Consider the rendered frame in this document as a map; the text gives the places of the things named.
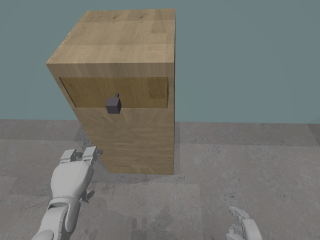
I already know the robot right hand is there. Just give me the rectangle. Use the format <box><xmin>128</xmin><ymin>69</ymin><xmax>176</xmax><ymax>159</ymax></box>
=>
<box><xmin>226</xmin><ymin>206</ymin><xmax>264</xmax><ymax>240</ymax></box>

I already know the cabinet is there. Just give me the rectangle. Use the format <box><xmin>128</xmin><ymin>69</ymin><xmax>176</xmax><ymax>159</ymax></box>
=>
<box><xmin>46</xmin><ymin>8</ymin><xmax>176</xmax><ymax>175</ymax></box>

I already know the handle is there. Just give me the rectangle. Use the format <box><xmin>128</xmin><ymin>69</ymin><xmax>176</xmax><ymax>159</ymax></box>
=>
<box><xmin>105</xmin><ymin>93</ymin><xmax>122</xmax><ymax>114</ymax></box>

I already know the robot left hand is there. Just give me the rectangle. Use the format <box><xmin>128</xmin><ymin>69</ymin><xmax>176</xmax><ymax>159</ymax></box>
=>
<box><xmin>50</xmin><ymin>146</ymin><xmax>103</xmax><ymax>204</ymax></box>

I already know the drawer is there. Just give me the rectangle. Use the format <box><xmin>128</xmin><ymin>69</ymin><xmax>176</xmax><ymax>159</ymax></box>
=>
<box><xmin>61</xmin><ymin>77</ymin><xmax>169</xmax><ymax>109</ymax></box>

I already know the robot left forearm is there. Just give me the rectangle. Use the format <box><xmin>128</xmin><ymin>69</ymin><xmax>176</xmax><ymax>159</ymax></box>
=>
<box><xmin>32</xmin><ymin>197</ymin><xmax>81</xmax><ymax>240</ymax></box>

